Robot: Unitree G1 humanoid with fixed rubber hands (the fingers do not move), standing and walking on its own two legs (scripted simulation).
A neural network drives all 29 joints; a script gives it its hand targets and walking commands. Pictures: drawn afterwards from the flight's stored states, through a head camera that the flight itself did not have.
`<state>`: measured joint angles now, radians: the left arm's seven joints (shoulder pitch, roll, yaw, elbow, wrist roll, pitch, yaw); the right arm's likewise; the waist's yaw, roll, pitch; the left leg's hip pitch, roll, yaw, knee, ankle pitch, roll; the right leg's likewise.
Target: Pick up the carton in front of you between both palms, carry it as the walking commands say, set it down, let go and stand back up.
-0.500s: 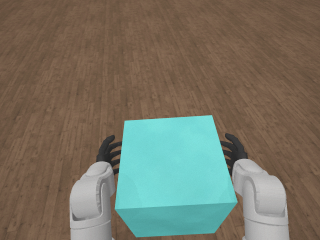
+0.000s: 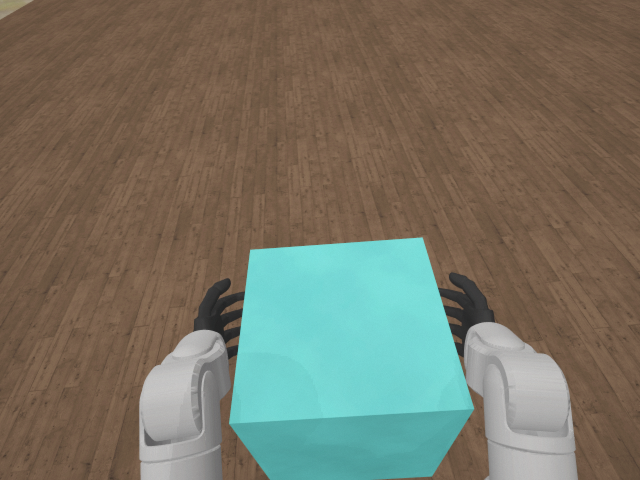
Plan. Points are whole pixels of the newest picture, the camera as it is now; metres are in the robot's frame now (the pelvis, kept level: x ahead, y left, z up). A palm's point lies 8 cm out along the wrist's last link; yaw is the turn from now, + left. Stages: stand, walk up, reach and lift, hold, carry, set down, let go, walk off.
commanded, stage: carry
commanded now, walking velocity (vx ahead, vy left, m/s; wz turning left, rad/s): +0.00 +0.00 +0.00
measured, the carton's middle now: (344, 367) +0.27 +0.00 +0.01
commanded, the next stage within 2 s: none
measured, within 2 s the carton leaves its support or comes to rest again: neither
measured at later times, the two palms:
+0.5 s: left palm (239, 263) +0.40 +0.15 +0.08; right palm (458, 269) +0.37 -0.15 +0.07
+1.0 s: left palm (246, 304) +0.35 +0.14 +0.04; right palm (468, 312) +0.33 -0.16 +0.04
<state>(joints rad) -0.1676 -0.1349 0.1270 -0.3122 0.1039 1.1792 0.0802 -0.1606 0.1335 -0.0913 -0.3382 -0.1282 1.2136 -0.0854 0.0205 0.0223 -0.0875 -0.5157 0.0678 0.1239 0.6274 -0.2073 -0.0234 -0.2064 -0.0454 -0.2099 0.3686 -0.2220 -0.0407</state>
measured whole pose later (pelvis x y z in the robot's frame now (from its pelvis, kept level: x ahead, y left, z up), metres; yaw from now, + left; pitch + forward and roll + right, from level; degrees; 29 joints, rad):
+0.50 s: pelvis +0.12 +0.01 -0.01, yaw -4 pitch +5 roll +1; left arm -0.18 -0.14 0.13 -0.31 0.13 1.20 0.08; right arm -0.17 0.13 -0.10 -0.31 -0.12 1.21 -0.08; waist 0.00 -0.01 -0.13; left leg -0.39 0.06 0.20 0.56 -0.23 0.03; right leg -0.12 -0.07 -0.15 0.49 -0.42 0.04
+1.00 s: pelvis +0.07 +0.01 -0.02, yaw -4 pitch +2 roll +0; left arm -0.16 -0.13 0.13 0.00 0.20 0.93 0.03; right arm -0.14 0.13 -0.11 -0.01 -0.20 0.94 -0.03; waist 0.00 -0.01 -0.13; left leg -0.38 0.08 0.19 0.55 -0.19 0.02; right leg -0.14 -0.06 -0.18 0.54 -0.43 0.00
